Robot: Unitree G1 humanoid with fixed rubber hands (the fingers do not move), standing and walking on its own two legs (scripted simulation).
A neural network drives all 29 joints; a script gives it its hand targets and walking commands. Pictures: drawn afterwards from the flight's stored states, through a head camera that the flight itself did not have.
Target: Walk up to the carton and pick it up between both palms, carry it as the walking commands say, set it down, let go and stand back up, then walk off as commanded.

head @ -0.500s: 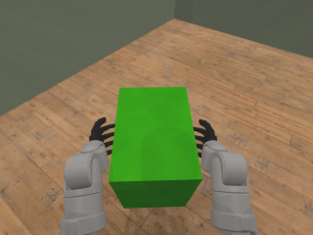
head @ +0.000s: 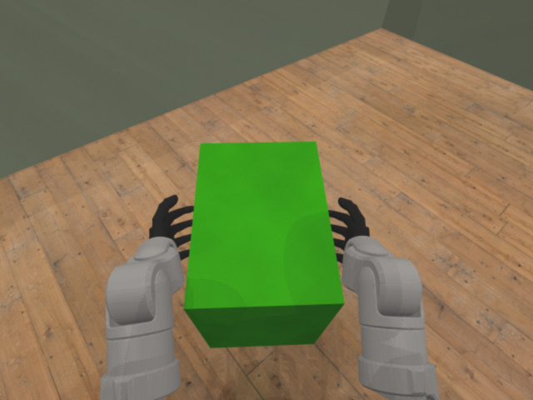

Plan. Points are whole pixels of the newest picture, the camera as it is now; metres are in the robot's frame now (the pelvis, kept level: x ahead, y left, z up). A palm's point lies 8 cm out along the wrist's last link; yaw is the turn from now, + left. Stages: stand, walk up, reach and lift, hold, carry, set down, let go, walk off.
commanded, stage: carry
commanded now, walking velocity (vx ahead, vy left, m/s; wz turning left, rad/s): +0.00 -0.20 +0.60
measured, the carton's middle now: (260, 249) +0.34 +0.01 +0.03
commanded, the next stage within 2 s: none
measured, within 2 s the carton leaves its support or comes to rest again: neither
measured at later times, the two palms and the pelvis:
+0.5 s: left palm (139, 276) +0.27 +0.17 +0.08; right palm (328, 233) +0.33 -0.09 +0.09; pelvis +0.01 -0.05 +0.00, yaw +15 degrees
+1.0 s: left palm (119, 327) +0.21 +0.18 +0.08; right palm (300, 231) +0.34 -0.05 +0.08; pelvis +0.01 -0.10 +0.00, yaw +31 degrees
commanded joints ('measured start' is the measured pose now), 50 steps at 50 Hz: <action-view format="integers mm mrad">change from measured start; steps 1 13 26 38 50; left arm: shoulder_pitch -433 -326 -475 -392 -412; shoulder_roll -970 -913 -960 -923 -936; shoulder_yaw -654 -606 -701 -595 -679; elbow -167 -125 -238 -152 -225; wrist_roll -327 -282 -340 -293 -290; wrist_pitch -17 -28 -35 -39 -31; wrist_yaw -88 -97 -88 -101 -98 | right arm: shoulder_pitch -500 -514 -470 -571 -459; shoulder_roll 880 857 877 891 920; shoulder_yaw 540 577 531 618 552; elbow -308 -316 -324 -341 -292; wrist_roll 286 295 287 313 311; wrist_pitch -70 -60 -84 -75 -79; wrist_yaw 109 114 125 110 136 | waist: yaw -23 13 -25 5 -39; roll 265 -171 312 -225 322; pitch -481 -480 -482 -424 -468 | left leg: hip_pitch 166 -157 301 -316 555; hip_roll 158 15 186 26 274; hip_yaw -314 247 -398 234 -560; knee -269 102 -309 308 -347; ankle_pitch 714 -51 838 -123 1125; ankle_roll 126 47 158 36 271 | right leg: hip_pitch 252 571 56 629 -189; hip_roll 48 -347 50 -351 58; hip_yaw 81 -16 168 15 185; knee -343 -301 -126 -355 141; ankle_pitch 117 1050 33 1064 -128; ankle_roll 31 -147 28 -138 41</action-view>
